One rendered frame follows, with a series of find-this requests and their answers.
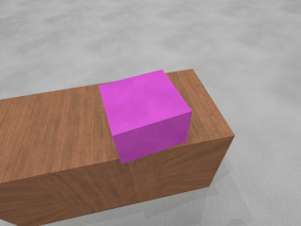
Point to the carton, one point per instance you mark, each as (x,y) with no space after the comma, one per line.
(146,114)

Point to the pedestal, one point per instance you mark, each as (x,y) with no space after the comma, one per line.
(58,159)

